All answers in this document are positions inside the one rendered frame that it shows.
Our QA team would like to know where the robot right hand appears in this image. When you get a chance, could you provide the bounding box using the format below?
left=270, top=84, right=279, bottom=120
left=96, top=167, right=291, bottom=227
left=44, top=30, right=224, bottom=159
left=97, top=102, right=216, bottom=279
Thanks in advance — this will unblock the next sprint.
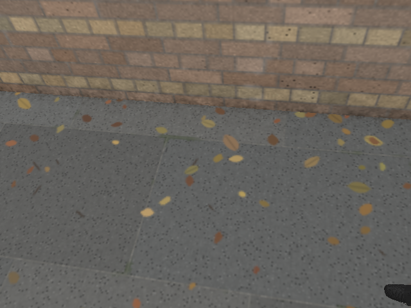
left=384, top=284, right=411, bottom=306

